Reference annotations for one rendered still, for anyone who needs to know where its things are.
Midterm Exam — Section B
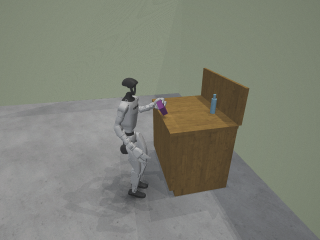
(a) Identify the left robot shin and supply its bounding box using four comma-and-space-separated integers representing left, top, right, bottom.
140, 163, 147, 178

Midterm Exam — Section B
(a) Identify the robot right upper arm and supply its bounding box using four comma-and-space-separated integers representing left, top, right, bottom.
114, 102, 129, 131

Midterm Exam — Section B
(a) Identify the robot left thigh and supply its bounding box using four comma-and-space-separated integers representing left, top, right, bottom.
135, 132, 148, 167

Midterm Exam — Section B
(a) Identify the right robot hand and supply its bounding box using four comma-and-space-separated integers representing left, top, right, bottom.
132, 147, 151, 164

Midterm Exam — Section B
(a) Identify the table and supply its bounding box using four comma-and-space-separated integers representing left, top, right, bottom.
152, 68, 250, 197

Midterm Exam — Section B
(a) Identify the robot right forearm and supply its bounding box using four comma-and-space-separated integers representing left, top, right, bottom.
114, 126, 136, 151

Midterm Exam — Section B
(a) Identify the robot left forearm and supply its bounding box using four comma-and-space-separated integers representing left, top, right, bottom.
138, 102, 155, 113

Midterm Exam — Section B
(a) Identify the left robot hand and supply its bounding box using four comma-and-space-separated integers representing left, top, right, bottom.
154, 98, 167, 110

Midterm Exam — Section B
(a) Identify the sponge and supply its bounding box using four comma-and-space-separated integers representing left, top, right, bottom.
156, 100, 168, 116

